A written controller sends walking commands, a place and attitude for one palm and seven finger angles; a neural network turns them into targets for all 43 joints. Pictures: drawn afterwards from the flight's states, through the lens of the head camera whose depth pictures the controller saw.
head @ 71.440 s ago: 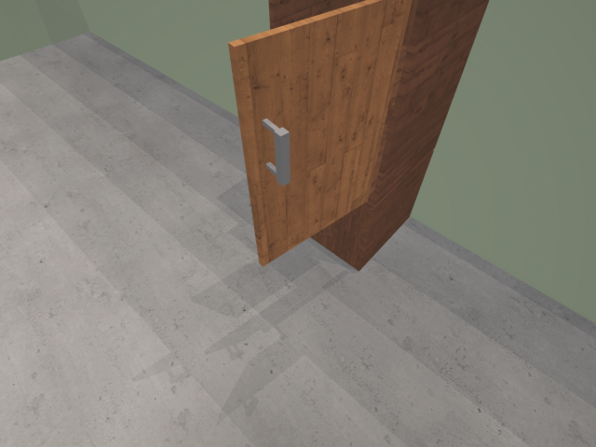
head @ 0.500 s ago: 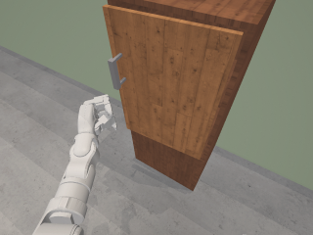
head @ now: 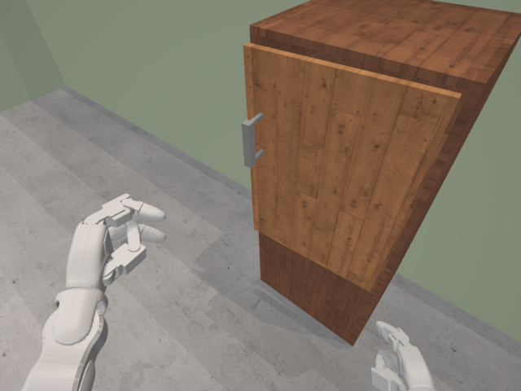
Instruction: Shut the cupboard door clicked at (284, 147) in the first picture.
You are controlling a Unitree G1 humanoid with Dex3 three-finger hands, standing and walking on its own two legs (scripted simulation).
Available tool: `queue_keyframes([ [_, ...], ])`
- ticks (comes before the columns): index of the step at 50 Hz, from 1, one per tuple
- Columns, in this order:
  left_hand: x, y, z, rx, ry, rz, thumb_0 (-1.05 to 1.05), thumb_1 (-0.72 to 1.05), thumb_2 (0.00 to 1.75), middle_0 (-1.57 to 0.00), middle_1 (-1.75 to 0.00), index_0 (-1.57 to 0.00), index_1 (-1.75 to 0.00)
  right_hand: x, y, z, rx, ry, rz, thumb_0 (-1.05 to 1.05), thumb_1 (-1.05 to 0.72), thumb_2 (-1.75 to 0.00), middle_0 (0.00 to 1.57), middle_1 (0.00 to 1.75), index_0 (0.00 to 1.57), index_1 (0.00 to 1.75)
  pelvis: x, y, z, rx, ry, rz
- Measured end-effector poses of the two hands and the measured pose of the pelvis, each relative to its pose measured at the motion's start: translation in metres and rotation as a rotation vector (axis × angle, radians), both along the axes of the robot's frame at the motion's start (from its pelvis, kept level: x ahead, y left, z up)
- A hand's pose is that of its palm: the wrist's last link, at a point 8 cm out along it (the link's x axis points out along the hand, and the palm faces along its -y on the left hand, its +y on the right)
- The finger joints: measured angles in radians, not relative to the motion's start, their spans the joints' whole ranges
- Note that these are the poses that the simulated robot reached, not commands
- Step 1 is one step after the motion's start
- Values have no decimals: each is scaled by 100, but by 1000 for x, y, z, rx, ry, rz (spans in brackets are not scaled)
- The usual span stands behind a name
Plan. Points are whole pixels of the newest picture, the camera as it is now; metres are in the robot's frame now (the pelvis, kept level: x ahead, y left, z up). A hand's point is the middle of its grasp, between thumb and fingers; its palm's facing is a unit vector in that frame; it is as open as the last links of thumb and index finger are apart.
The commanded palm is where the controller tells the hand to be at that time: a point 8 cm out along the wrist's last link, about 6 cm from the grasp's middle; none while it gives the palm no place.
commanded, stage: draw the hand back to the body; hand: left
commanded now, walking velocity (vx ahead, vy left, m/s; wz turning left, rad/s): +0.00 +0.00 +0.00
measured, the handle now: (254, 140) +0.64 +0.09 +0.04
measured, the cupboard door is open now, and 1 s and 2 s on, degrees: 4 4 4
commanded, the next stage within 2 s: step back with the hand held close in 0.68 s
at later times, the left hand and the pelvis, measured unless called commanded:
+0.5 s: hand (51, 285) +0.19 +0.27 +0.15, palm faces +0.47 -0.80 -0.37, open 7.2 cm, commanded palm +0.14 +0.30 +0.17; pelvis +0.00 +0.00 +0.00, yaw +1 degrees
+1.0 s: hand (80, 269) +0.21 +0.24 +0.15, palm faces +0.40 -0.79 -0.46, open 7.4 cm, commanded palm +0.15 +0.28 +0.17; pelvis +0.01 -0.02 +0.00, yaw -1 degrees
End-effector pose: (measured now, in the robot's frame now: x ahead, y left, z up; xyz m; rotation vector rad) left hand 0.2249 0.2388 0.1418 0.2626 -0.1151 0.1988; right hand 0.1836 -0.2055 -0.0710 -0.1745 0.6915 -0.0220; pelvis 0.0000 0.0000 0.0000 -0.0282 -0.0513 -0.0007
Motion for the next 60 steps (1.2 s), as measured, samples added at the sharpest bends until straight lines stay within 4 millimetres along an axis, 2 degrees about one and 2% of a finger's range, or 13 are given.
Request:
queue_keyframes([
  [6,-25,23,12,52,-14,74,1,89,90,-69,-82,-69,-83,-5,5,-7,8,36,1,1,-90,-90,20,30,20,30,4,4,1,1,-4,0],
  [11,-47,45,16,105,6,153,1,89,90,-55,-67,-55,-68,-10,-2,-8,-6,48,-14,1,-90,-90,20,30,20,30,5,3,1,-1,-5,-1],
  [15,-66,61,27,162,-4,218,1,89,89,-44,-55,-45,-56,-11,-11,-7,-22,39,-24,1,-90,-90,20,30,20,30,6,2,1,-4,-5,0],
  [18,-80,68,37,204,-26,260,1,89,90,-37,-47,-37,-47,-10,-16,-6,-32,23,-28,1,-90,-90,20,30,20,30,6,2,1,-4,-6,2],
  [21,-86,68,39,201,-40,288,1,89,90,-30,-40,-30,-41,-7,-19,-6,-40,12,-21,1,-90,-90,20,30,20,30,4,1,1,-3,-7,8],
  [29,-76,52,22,135,-13,261,1,89,90,-23,-32,-23,-32,-6,-24,-3,-45,-7,-23,1,-90,-90,20,30,20,30,1,-6,1,4,-3,7],
  [39,-69,41,40,189,-60,229,1,88,89,-21,-30,-22,-31,-6,-31,-5,-22,-18,-38,1,-90,-90,20,30,20,30,6,-16,1,7,-5,-4],
  [47,-62,43,37,238,-35,234,1,88,89,-21,-30,-21,-30,-10,-46,-13,-38,36,-72,1,-90,-90,20,30,20,30,7,-20,-1,1,46,-9],
  [53,-54,35,31,254,-7,176,1,89,89,-21,-30,-21,-30,-17,-59,-16,-67,67,-132,1,-90,-90,20,30,20,30,4,-17,-4,7,73,-23],
  [60,-61,40,39,306,-49,129,1,88,89,-22,-30,-22,-30,-33,-61,-9,-90,66,-183,1,-91,-90,20,30,20,30,-9,-12,-7,9,77,-31],
])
